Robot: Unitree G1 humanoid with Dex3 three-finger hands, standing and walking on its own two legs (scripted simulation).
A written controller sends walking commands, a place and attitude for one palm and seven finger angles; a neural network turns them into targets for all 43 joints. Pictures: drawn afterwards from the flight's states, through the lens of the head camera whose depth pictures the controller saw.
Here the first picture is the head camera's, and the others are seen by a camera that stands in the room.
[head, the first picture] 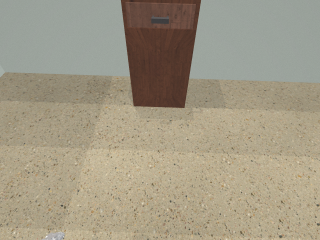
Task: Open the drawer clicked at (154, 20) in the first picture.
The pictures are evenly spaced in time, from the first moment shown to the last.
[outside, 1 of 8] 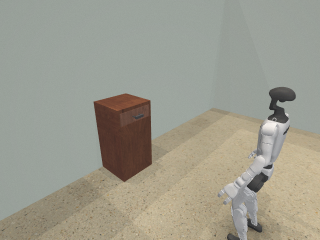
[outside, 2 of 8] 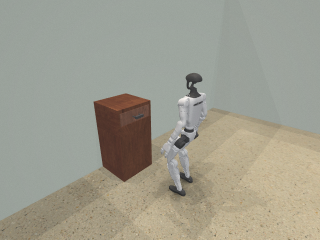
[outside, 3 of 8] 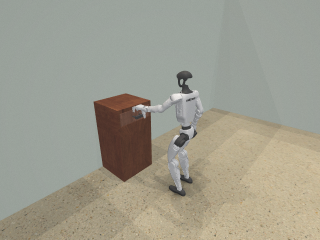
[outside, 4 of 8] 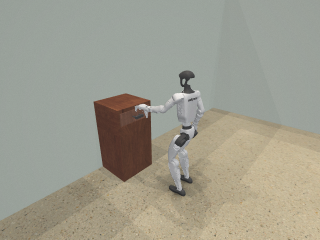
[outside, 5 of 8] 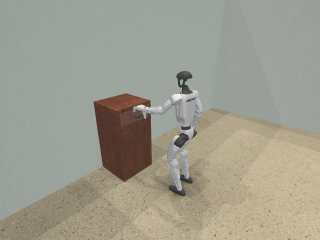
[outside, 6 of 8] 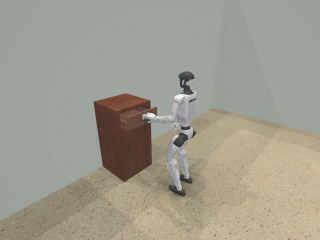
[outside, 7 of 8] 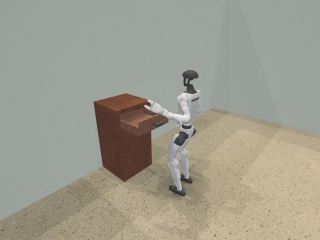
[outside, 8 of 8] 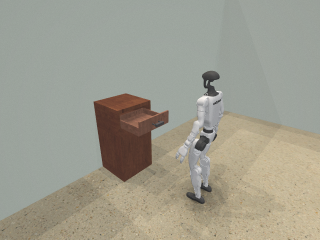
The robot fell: no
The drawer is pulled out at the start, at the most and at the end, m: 0.00 0.30 0.29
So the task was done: yes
